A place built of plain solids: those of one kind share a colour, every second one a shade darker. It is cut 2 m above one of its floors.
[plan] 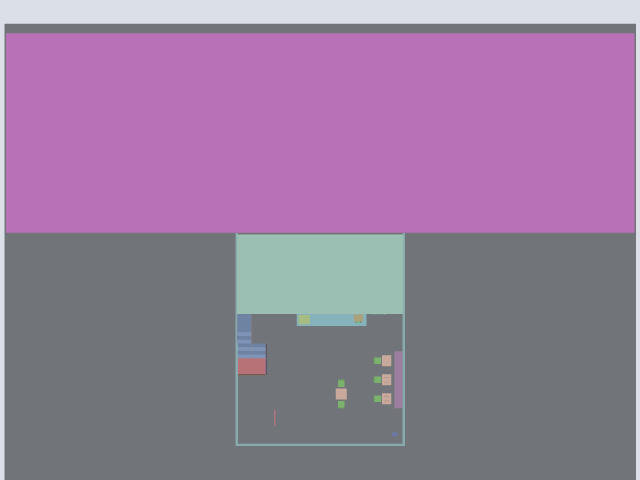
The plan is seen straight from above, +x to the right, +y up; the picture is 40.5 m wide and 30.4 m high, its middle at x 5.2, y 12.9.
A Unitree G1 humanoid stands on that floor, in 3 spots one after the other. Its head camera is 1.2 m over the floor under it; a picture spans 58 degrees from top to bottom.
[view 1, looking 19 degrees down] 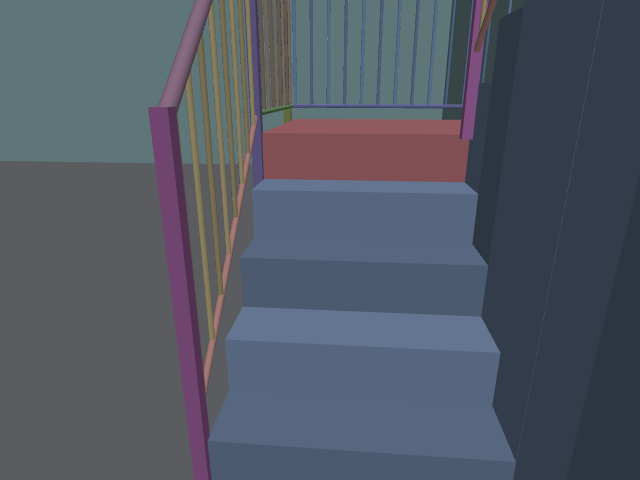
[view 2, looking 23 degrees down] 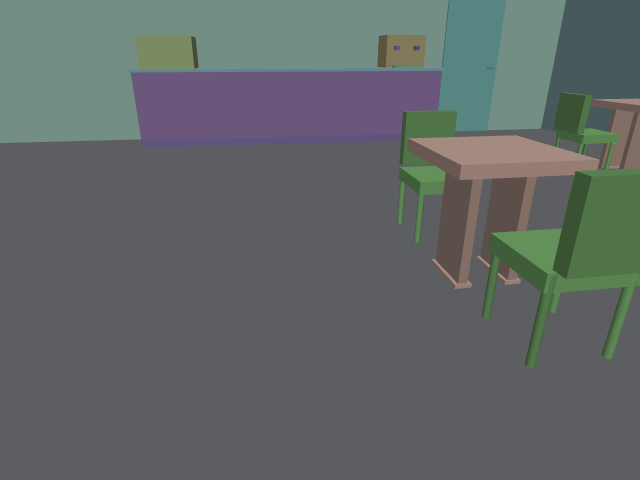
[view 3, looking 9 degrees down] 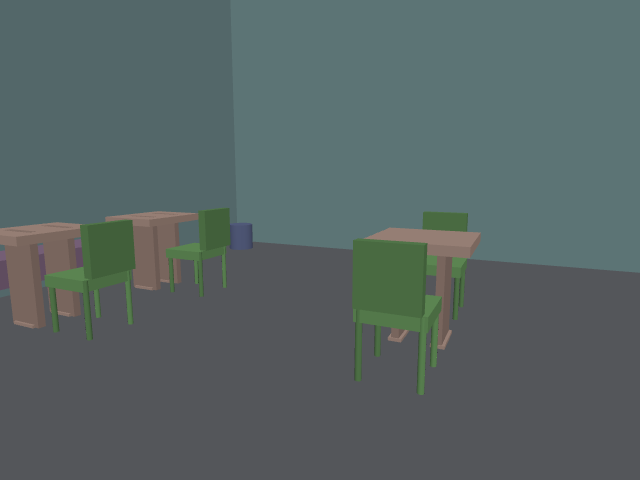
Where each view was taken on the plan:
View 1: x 1.32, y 7.35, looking -85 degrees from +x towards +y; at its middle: stair_step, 1.80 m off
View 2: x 5.27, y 1.00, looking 81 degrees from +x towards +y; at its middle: ground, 3.07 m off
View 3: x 5.93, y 6.21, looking -65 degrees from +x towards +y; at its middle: wall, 6.94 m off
